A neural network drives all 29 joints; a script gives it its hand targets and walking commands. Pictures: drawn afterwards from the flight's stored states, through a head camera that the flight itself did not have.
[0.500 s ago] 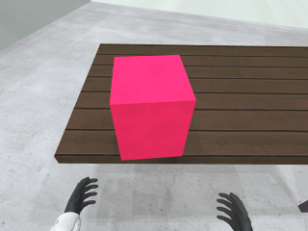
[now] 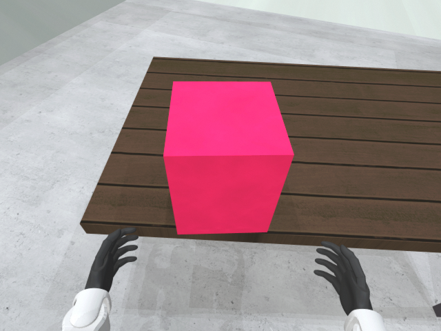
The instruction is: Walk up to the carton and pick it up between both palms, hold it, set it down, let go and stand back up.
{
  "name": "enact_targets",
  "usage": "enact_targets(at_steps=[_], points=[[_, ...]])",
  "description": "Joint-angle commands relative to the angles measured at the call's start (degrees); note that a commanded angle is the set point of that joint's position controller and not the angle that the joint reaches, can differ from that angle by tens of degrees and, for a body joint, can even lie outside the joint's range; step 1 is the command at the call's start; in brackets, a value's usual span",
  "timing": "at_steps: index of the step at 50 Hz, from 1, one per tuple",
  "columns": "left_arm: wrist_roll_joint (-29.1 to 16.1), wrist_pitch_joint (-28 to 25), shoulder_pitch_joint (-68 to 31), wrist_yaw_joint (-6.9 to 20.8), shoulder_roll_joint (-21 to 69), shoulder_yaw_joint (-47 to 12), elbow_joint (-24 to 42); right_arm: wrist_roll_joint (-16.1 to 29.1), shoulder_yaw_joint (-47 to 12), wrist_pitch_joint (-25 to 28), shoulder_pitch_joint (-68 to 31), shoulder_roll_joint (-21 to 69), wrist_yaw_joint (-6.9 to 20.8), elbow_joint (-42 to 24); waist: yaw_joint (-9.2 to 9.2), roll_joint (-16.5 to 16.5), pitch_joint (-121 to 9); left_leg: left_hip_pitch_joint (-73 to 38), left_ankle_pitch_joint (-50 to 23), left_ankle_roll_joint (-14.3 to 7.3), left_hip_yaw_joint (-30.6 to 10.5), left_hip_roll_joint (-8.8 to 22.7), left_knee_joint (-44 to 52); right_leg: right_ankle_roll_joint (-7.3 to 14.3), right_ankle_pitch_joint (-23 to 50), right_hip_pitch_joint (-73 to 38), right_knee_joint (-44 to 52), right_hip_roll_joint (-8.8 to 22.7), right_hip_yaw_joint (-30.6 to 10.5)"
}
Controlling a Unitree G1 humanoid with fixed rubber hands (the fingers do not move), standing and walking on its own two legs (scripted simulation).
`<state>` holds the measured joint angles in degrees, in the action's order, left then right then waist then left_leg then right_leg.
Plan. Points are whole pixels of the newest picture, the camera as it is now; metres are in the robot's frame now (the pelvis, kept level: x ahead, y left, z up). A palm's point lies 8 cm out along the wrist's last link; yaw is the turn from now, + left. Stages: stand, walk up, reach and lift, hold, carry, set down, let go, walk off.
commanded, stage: reach and lift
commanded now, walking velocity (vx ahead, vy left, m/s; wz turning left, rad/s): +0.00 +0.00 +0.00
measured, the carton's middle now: (222, 160) +0.43 +0.05 +0.06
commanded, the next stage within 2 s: none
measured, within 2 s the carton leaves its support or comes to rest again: neither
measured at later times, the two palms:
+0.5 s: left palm (102, 226) +0.24 +0.24 +0.07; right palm (355, 243) +0.26 -0.18 +0.06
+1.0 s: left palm (112, 173) +0.31 +0.23 +0.12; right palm (356, 190) +0.33 -0.18 +0.11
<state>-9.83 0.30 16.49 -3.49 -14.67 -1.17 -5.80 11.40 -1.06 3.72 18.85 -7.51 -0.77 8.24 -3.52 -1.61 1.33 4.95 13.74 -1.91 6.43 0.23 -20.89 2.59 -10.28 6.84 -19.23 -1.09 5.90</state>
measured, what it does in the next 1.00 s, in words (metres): stands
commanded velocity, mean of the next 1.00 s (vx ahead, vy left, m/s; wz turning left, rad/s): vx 0.00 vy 0.00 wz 0.00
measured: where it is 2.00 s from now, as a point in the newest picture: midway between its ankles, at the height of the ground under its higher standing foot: outside the picture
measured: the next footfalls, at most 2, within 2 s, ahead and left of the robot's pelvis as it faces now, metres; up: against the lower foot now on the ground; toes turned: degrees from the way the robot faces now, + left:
none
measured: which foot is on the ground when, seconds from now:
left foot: down 0.00-1.00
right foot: down 0.00-1.00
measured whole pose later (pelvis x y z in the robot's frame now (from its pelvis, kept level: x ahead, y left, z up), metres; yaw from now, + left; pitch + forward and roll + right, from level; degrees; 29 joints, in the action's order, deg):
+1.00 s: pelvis -0.02 -0.02 +0.00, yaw +0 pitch +1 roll +0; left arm -11.4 35.3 -22.4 -1.2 -17.3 11.9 -6.1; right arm 19.5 -0.3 -22.4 -22.1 -12.5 -9.4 11.7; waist -1.6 -1.8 0.3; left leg 10.6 11.6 -0.8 6.1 1.1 -21.7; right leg 4.0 -8.6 12.7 -20.4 -1.8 6.3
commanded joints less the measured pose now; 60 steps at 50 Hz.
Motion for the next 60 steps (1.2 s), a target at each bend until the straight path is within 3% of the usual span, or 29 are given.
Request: enact_targets(at_steps=[1,8,16,24,34,47,48,49,55,60], points=[[-0.32,-4.31,-6.36,0.02,-6.18,2.99,12.47,0.77,2.24,3.66,-5.06,-5.45,-0.13,-12.78,0.25,3.6,-6.8,0.76,-22.64,3.22,-6.79,1.27,2.05,1.78,7.22,-3.9,3.17,1.74,-9.14],[-0.7,-4.37,-9.66,0.33,-6.42,3.6,13.39,1.87,2.07,3.73,-8.89,-6.04,-0.92,-13.3,0.48,3.98,-7.09,0.56,-23.72,3.18,-7.23,1.05,1.92,1.82,8.47,-5.06,3.34,1.99,-9.66],[-1.69,9.36,-17.06,0.6,-7.41,7.87,21.9,4.24,2.29,-5.27,-17.83,-7.38,-4.21,-18.91,0.59,4.2,-9.89,0.35,-25.99,3.63,-6.22,0.82,2.26,0.73,12.2,-6.34,3.22,1.43,-9.4],[-1.61,17.27,-25.85,2.56,-7.12,10.99,20.24,5.17,2.87,-11.2,-27.04,-8.02,-5.56,-18.21,0.64,3.56,-10.86,-0.6,-22.56,2.94,-5.48,0.8,2.98,0.59,7.84,-5.35,4.69,1.45,-8.94],[-2.28,23.48,-40.17,2.44,-9.48,13.62,18.84,6.11,3.51,-16.29,-42.2,-9.47,-6.44,-16.93,0.9,3.03,-17.73,4.09,-17.38,2.26,-4.12,0.76,3.29,-0.25,8.71,-8.43,1.98,1.99,-9.15],[-1.32,32.09,-56.83,2.35,-12.87,16.66,13.31,8.06,3.53,-22.94,-60.11,-11.38,-8.68,-10.47,1.68,3.33,-24.54,6.69,-15.75,2.18,-3.15,0.4,2.56,-1.45,13.11,-12.58,-0.62,1.87,-8.65],[-1.26,32.42,-58.01,2.42,-13.19,16.76,12.62,8.17,3.55,-23.3,-61.35,-11.46,-8.78,-9.94,1.73,3.38,-24.83,6.83,-15.58,2.16,-3.14,0.38,2.53,-1.51,13.19,-12.78,-0.68,1.89,-8.6],[-1.74,32.28,-66.0,2.38,-14.14,15.27,11.0,7.73,5.07,-24.3,-67.34,-13.0,-8.89,-7.65,2.03,3.25,-24.23,9.2,-13.85,1.25,-4.9,0.98,2.22,-1.01,11.71,-11.14,-0.37,1.3,-9.09],[-1.42,32.93,-69.33,2.33,-15.4,15.39,5.2,9.69,4.19,-25.33,-72.35,-14.73,-9.02,-2.94,2.22,3.45,-31.01,7.95,-19.21,1.04,-5.38,0.66,0.64,-1.16,18.7,-15.49,-1.35,0.93,-9.3],[-1.38,33.02,-75.17,2.59,-17.15,15.49,1.03,10.25,4.05,-25.9,-78.36,-15.24,-9.42,0.68,2.29,3.3,-32.02,10.38,-17.4,0.57,-5.37,0.22,1.26,-1.39,19.12,-17.2,-1.68,1.39,-9.59]])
